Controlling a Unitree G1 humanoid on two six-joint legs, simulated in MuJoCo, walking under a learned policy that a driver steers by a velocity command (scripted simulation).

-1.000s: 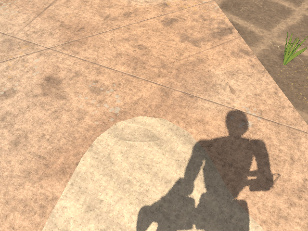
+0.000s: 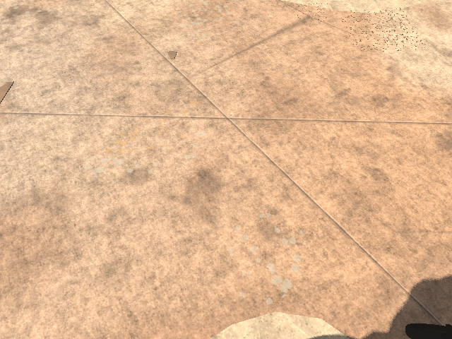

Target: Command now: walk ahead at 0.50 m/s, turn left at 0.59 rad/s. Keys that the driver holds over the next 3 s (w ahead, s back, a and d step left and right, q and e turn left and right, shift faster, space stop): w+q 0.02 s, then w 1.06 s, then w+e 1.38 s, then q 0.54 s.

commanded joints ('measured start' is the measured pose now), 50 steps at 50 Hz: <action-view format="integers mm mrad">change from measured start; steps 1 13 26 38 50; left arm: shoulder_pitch -106 -235 105 -31 81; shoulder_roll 129 49 226 121 172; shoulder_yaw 6 -11 38 -1 13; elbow -164 -167 -127 -95 -18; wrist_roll -28 10 19 6 -16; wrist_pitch -80 -42 -66 -57 -3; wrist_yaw -18 -20 -47 -30 -9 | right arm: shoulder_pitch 337 237 333 132 -68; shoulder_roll -228 -127 -91 -58 -78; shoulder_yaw -67 -22 2 7 9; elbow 0 45 98 43 -25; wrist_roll -7 -17 -40 -23 -9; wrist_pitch -25 -55 -26 -41 -75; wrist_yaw -4 -46 -60 -51 -1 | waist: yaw -167 -83 73 -36 -9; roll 105 45 -72 -68 -100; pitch -357 -56 -364 -49 -31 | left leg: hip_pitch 877 374 255 -161 -29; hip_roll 334 139 61 149 47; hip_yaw -817 -206 -139 -115 -51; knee -391 -486 291 256 -168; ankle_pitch -188 266 340 48 95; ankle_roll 280 119 -16 -118 -49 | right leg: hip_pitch -761 -582 231 -84 149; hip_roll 99 7 -106 -86 -136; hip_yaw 275 216 419 346 281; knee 621 -64 -258 -671 -510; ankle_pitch -58 573 503 543 754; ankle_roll -36 -5 -262 -290 -212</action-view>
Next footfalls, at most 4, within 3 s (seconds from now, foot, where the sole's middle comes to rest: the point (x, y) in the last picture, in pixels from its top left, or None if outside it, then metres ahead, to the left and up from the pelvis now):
0.50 right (279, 324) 0.48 -0.11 -0.75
1.04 left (191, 235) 0.75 0.16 -0.75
1.60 right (261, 163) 1.05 -0.06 -0.75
2.08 left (231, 99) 1.38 0.06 -0.75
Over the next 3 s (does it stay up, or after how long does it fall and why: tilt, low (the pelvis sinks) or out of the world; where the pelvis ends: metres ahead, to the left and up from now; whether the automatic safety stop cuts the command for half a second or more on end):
stays up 1.47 -0.19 0.03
